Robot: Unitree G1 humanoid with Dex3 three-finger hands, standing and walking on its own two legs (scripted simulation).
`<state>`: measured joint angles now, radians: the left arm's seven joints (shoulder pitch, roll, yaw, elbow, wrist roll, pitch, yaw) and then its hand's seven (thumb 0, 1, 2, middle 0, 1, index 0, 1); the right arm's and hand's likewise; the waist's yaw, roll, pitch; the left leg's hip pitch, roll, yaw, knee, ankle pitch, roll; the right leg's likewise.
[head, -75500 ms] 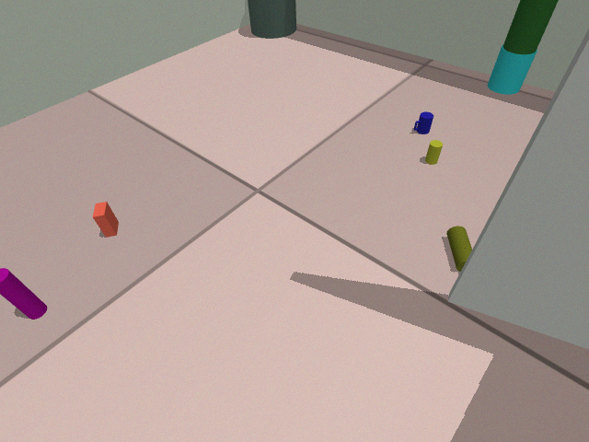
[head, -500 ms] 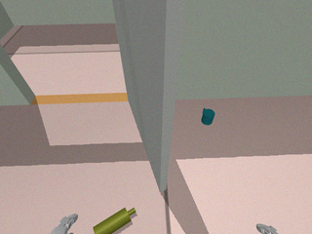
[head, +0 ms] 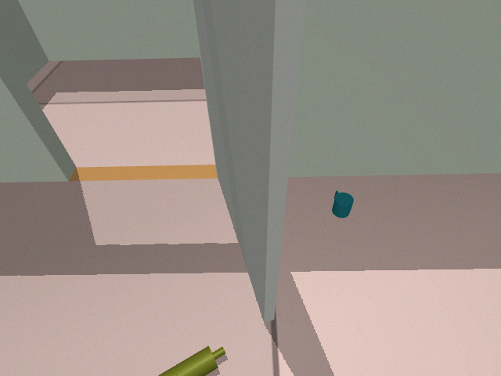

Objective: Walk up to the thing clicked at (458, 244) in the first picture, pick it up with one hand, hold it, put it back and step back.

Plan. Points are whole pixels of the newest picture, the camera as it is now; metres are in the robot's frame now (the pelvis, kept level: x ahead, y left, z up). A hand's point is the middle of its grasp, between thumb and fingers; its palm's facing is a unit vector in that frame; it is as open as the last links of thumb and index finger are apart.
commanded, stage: stand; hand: left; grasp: from above
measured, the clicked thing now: (194, 367) +0.32 +0.25 -0.73
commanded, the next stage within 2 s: step back in 1.78 s
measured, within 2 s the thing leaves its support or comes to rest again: neither
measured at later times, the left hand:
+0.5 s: hand out of the picture +0.05 +0.24 -0.15, palm faces +0.03 -0.94 -0.34, open 7.4 cm
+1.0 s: hand out of the picture +0.07 +0.24 -0.15, palm faces +0.03 -0.94 -0.34, open 7.4 cm
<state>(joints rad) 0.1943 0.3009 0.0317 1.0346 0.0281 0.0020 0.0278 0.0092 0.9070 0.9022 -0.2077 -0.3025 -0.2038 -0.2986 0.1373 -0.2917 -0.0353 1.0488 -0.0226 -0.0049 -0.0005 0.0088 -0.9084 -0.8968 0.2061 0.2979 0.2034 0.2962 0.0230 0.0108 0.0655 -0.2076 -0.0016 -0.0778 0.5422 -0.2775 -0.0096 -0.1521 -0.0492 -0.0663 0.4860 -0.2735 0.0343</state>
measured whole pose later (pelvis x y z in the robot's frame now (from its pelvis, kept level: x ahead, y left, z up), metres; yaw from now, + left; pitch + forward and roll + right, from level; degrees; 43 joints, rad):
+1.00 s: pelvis +0.01 -0.02 +0.01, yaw +1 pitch -3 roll -1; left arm 0.12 0.33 0.03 1.14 0.02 0.00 0.00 0.01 0.91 0.90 -0.21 -0.30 -0.20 -0.30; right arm 0.12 -0.34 -0.01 1.13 -0.01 -0.01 0.00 0.01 -0.91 -0.90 0.21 0.30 0.20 0.30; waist 0.02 0.02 0.06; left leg -0.13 0.01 -0.09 0.37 -0.20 -0.03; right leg -0.08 -0.03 -0.09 0.34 -0.21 0.02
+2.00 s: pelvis -0.03 +0.01 +0.00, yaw +1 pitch -2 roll +0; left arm 0.07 0.37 0.07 0.99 0.02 0.03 0.00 0.01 0.91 0.90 -0.21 -0.30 -0.21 -0.30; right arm 0.10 -0.40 -0.06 0.96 0.01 0.05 0.02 0.01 -0.91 -0.90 0.20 0.30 0.20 0.30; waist -0.01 -0.01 0.18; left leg -0.36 -0.05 -0.05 0.87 -0.46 0.05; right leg -0.25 -0.09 -0.06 0.55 -0.25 0.02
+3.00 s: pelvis -0.28 +0.06 -0.01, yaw -1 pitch -3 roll -1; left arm 0.14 0.39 0.08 0.81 0.01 0.08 0.01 0.01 0.91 0.90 -0.21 -0.30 -0.20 -0.30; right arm 0.16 -0.35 -0.03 0.88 -0.04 0.03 0.01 0.01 -0.91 -0.90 0.21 0.30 0.20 0.30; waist 0.00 -0.04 0.18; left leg -0.27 -0.01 -0.05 0.60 -0.27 0.02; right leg -0.49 0.11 0.14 1.10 -0.49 -0.02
